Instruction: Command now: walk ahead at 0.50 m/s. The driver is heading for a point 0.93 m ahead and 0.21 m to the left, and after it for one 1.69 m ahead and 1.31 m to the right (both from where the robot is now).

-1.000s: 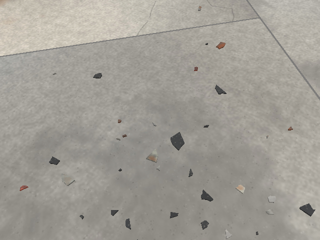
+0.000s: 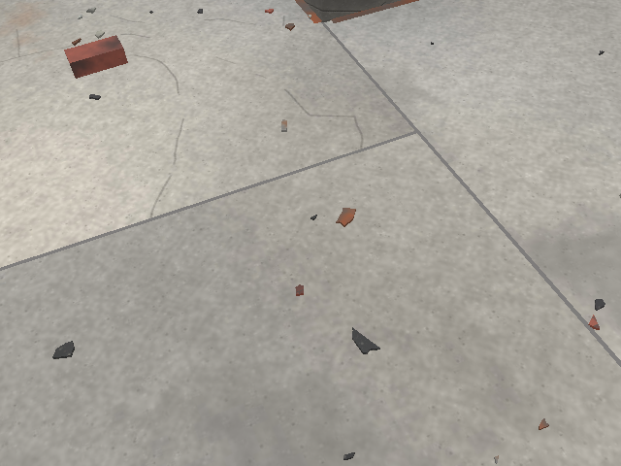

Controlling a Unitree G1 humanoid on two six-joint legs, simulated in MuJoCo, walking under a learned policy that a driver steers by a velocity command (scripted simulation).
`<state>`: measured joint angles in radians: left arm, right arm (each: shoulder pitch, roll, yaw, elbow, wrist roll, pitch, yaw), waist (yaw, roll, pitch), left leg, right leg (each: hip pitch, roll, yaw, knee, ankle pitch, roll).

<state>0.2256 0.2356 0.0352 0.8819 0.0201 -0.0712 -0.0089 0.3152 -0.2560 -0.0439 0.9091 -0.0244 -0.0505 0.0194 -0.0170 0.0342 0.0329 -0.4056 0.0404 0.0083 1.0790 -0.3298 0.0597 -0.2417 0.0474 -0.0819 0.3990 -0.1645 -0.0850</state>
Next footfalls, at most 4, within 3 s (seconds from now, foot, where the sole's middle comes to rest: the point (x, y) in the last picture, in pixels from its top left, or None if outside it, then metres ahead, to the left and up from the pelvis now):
0.40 left None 0.37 0.12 -0.78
0.94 right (364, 385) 0.67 -0.07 -0.78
1.48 left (254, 312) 0.88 0.19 -0.78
2.04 right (276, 217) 1.20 0.14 -0.78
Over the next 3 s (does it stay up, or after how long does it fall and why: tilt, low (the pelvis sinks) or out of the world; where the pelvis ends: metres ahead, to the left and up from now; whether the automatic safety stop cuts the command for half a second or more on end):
stays up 1.45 0.21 -0.01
